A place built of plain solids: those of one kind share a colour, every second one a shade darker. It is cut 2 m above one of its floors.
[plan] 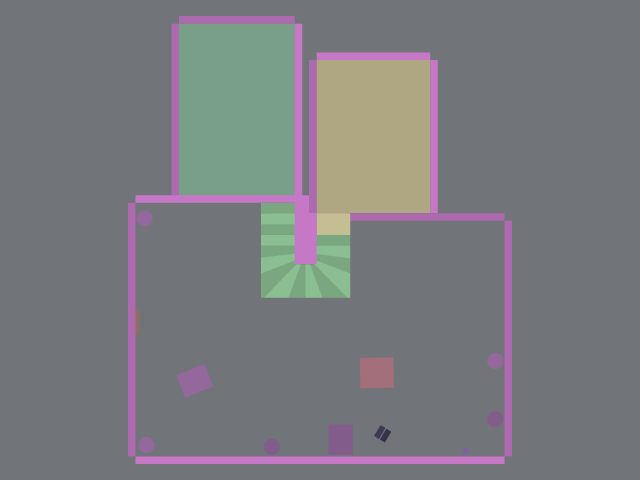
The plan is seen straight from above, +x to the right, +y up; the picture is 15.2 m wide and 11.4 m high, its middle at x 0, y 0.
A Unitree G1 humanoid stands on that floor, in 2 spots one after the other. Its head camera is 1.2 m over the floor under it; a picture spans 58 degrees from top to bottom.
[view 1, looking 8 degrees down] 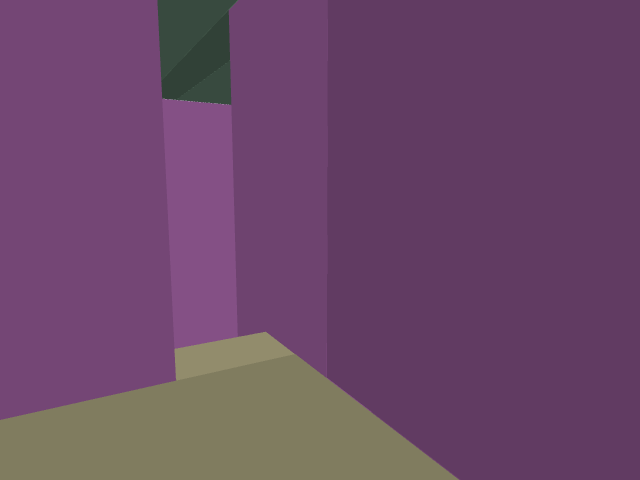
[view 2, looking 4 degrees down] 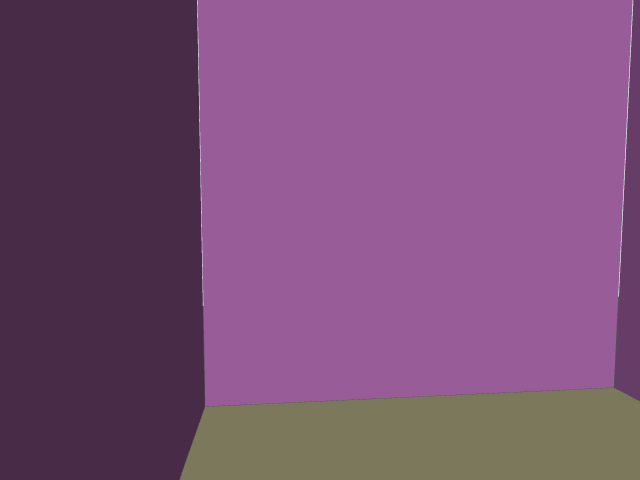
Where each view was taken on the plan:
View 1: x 1.20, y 3.20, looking -120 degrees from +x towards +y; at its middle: wall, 2.59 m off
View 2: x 0.35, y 1.65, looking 84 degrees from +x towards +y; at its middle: wall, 2.65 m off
